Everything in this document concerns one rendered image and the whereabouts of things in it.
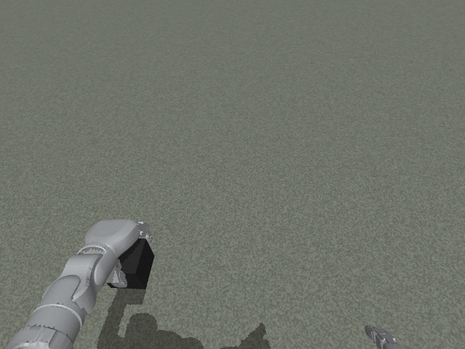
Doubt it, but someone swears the cube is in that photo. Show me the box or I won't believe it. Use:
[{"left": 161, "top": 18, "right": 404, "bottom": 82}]
[{"left": 107, "top": 238, "right": 155, "bottom": 289}]

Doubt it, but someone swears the left robot arm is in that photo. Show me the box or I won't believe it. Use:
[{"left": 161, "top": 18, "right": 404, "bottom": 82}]
[{"left": 5, "top": 243, "right": 116, "bottom": 349}]

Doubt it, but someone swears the left robot hand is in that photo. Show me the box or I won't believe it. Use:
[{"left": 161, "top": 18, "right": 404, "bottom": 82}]
[{"left": 84, "top": 219, "right": 152, "bottom": 288}]

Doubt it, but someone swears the right robot hand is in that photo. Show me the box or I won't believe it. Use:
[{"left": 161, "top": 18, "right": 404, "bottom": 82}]
[{"left": 365, "top": 325, "right": 405, "bottom": 349}]

